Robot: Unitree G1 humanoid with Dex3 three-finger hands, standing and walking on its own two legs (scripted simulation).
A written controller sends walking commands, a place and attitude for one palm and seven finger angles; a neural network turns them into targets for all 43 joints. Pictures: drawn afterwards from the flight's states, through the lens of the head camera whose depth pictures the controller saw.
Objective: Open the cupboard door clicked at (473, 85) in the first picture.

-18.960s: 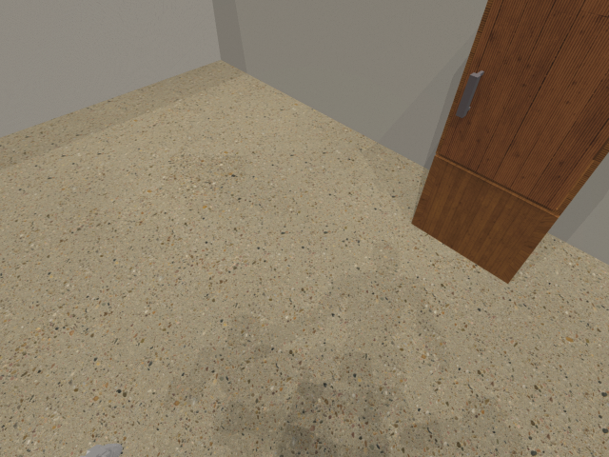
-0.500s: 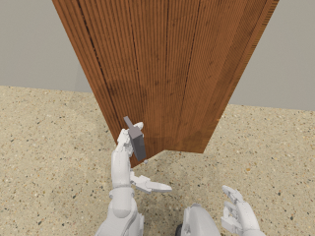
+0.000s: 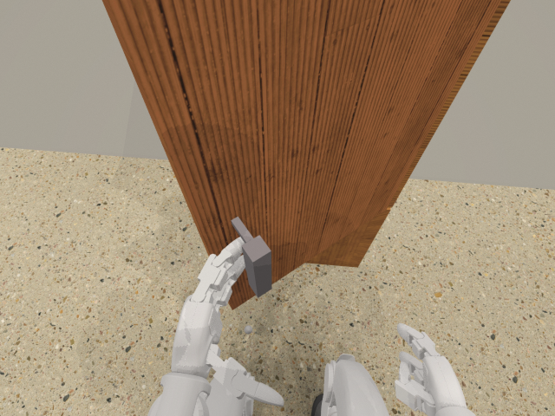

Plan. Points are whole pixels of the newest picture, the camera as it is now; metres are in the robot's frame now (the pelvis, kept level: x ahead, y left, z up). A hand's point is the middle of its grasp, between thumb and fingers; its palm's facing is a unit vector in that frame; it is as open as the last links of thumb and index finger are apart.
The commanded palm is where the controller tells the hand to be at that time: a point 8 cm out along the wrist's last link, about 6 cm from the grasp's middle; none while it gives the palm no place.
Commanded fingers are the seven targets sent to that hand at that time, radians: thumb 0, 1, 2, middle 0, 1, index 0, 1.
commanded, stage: slide the hand sideways off the handle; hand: left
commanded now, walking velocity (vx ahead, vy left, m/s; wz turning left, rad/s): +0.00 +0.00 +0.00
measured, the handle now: (250, 257) +0.32 +0.06 +0.04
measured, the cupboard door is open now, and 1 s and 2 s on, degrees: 39 39 39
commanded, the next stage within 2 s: draw the hand back to the body in 0.62 s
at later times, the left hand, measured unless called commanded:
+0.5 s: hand (192, 360) +0.19 +0.11 +0.03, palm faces -0.03 -1.00 +0.01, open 16.1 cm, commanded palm +0.16 +0.17 +0.03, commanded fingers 0.00 -0.50 0.30 -0.15 -0.30 -0.15 -0.30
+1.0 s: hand (148, 367) +0.18 +0.14 +0.09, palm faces -0.05 -1.00 -0.04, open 16.3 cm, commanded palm +0.15 +0.20 +0.10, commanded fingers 0.00 -0.50 0.30 -0.15 -0.30 -0.15 -0.30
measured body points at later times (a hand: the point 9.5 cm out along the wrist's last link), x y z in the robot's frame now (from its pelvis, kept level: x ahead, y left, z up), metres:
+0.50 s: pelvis +0.00 -0.01 -0.01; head +0.09 +0.00 +0.43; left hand +0.19 +0.17 +0.04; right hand +0.21 -0.22 -0.08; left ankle -0.01 +0.10 -0.61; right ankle +0.06 -0.12 -0.61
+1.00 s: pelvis -0.01 +0.00 +0.02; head +0.05 +0.00 +0.46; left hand +0.18 +0.20 +0.10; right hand +0.18 -0.22 -0.05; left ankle -0.01 +0.10 -0.61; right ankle +0.06 -0.12 -0.61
